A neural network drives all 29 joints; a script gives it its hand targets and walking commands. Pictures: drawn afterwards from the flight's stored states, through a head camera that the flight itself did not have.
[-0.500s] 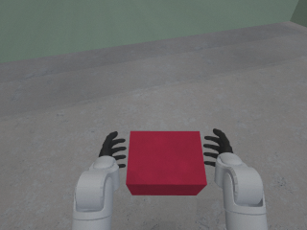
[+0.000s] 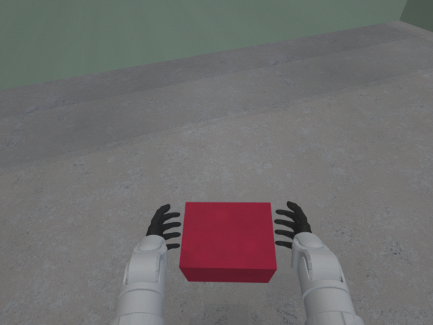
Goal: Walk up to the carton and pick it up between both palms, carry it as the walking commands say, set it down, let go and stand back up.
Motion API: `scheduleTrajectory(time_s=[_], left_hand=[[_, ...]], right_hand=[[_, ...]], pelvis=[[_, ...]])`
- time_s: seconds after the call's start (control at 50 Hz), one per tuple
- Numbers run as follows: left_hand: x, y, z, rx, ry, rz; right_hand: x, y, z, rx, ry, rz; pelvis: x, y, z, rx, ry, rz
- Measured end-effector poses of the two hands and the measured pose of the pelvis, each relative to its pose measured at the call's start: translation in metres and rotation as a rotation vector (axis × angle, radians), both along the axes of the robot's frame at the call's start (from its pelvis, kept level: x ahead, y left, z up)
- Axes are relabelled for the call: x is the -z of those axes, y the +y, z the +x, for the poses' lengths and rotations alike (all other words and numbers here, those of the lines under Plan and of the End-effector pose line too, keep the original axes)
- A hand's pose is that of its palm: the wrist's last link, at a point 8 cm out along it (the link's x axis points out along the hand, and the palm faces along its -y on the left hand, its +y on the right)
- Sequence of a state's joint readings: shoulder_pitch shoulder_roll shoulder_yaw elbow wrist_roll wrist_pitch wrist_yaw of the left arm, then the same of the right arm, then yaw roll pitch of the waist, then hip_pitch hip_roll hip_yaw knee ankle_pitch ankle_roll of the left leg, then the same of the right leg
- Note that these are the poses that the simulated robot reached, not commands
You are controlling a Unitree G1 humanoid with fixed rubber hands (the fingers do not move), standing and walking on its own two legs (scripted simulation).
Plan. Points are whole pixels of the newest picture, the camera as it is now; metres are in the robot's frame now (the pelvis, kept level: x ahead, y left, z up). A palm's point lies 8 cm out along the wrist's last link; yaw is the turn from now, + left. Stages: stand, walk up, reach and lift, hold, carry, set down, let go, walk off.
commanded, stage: set down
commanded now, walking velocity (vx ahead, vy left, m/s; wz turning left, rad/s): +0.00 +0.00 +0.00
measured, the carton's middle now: (227, 243) +0.35 +0.01 -0.08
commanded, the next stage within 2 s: none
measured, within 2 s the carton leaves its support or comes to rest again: neither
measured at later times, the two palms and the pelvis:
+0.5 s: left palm (166, 256) +0.31 +0.14 -0.06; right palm (297, 256) +0.31 -0.14 -0.06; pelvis +0.01 +0.00 -0.01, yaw -1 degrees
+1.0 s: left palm (172, 269) +0.32 +0.14 -0.16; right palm (283, 267) +0.33 -0.13 -0.15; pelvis -0.04 -0.01 -0.08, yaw -1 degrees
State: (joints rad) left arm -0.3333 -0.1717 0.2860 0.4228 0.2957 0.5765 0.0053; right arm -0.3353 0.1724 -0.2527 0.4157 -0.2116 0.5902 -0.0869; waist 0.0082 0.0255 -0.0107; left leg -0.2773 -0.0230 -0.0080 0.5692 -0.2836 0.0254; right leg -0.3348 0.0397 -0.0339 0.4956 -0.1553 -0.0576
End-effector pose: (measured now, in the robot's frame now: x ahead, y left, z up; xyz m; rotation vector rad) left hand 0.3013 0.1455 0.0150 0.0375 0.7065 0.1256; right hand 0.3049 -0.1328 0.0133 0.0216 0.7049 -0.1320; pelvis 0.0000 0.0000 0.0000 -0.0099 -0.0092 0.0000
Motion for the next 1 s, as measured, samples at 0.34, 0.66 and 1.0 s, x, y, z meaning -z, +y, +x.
scheduleTrajectory(time_s=[0.34,0.66,1.0], left_hand=[[0.034,0.000,0.016,0.013,0.002,0.012],[0.111,-0.016,0.007,0.009,-0.032,0.051],[0.173,-0.002,0.022,-0.046,-0.035,0.049]], right_hand=[[0.036,-0.001,0.014,0.001,-0.006,0.008],[0.111,-0.010,0.004,0.050,-0.042,-0.057],[0.168,0.006,0.021,0.039,-0.059,-0.084]], pelvis=[[0.002,0.004,0.018,0.007,0.051,0.005],[0.037,-0.009,-0.017,0.016,0.212,0.031],[0.081,-0.008,-0.044,0.017,0.333,0.042]])
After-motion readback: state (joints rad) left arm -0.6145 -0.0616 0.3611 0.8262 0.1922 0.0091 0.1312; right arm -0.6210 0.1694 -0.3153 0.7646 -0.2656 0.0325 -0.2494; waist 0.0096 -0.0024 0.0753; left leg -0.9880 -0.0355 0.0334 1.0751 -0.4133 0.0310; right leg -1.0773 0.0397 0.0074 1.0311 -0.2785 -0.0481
